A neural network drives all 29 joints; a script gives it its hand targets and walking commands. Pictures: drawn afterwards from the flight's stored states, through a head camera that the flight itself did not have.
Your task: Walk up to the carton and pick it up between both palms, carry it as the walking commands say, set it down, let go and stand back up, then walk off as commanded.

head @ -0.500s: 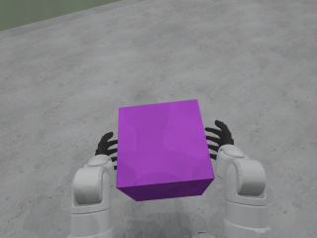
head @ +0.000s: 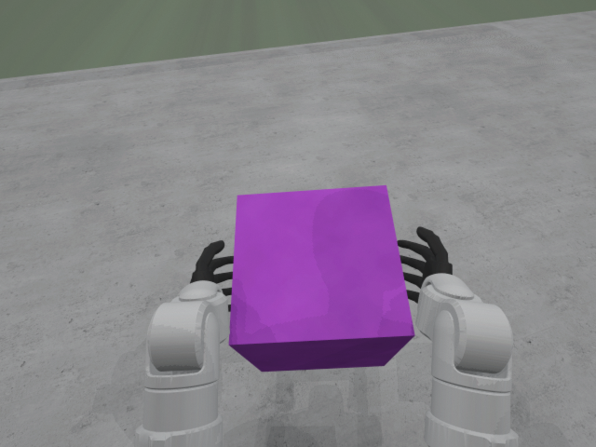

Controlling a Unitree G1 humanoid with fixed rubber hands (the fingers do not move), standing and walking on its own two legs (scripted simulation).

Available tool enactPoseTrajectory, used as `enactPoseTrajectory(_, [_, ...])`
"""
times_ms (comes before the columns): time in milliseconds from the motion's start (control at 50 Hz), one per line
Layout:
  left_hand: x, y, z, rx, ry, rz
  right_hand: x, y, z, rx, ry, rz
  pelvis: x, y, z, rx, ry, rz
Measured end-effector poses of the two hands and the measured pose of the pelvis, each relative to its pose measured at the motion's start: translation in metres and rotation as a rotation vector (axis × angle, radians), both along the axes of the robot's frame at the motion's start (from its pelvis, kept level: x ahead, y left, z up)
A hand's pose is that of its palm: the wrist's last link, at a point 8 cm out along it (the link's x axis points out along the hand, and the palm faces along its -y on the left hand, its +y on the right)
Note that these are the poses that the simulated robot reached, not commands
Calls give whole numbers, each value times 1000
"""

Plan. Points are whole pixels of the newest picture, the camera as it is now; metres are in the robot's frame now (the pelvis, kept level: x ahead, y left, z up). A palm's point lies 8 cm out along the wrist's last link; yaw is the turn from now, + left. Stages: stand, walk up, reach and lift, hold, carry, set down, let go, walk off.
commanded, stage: carry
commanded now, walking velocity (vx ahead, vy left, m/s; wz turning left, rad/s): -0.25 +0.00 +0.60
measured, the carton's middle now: (317, 288) +0.35 -0.04 +0.04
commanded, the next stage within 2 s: none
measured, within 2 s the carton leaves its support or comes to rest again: neither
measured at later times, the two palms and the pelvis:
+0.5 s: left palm out of the picture +0.06 +0.22 +0.09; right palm (350, 438) +0.14 -0.05 +0.09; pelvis -0.19 +0.02 +0.02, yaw +15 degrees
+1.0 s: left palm out of the picture -0.13 +0.32 +0.08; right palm out of the picture -0.01 +0.08 +0.08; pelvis -0.35 +0.08 +0.01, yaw +21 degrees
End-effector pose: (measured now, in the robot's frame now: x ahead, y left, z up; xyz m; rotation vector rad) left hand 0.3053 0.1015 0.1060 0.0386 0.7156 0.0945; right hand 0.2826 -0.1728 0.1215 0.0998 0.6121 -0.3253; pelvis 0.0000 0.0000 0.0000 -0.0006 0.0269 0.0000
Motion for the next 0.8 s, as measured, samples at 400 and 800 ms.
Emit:
enactPoseTrajectory(400, [-216, 117, -32, 42, 153, 416, -105, 132, -47, 12, 153, 403, -161, 10, 13, 11, 42, 193])
enactPoseTrajectory(800, [-357, 200, -27, 19, 196, 445, -234, 221, -29, -26, 200, 423, -282, 79, 19, -12, 30, 328])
